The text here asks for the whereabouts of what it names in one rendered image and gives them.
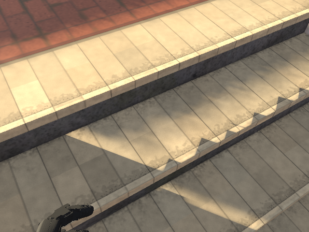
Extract robot left hand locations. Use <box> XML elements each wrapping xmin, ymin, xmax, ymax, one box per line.
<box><xmin>37</xmin><ymin>203</ymin><xmax>94</xmax><ymax>232</ymax></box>

